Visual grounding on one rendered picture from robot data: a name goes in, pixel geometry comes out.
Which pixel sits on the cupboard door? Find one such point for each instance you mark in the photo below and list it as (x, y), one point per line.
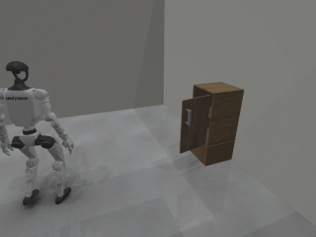
(194, 135)

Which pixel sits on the robot left thigh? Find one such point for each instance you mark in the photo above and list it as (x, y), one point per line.
(29, 151)

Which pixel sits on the robot thigh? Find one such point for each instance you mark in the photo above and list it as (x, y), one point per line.
(51, 143)
(29, 151)

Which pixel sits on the robot right hand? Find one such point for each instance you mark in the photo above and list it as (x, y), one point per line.
(68, 143)

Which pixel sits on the robot right thigh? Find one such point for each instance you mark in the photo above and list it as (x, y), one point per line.
(51, 143)

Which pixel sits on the handle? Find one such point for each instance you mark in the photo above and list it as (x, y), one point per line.
(189, 117)

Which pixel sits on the robot left hand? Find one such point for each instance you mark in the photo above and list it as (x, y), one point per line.
(4, 144)

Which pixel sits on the robot right upper arm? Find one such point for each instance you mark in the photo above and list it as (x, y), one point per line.
(44, 101)

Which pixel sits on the right robot forearm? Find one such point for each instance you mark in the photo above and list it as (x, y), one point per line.
(58, 127)

